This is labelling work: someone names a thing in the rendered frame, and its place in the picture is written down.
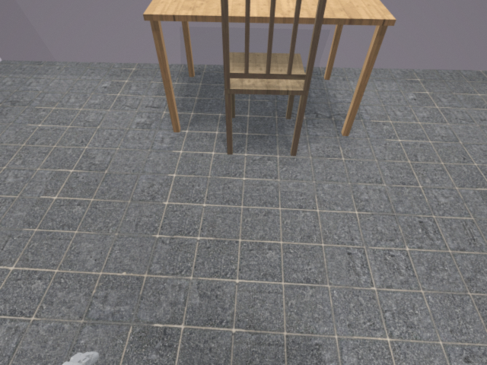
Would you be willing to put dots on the chair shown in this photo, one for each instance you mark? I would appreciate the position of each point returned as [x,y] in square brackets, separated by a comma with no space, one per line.
[268,73]

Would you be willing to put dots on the table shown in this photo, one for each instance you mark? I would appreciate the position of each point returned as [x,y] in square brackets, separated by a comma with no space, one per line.
[339,12]

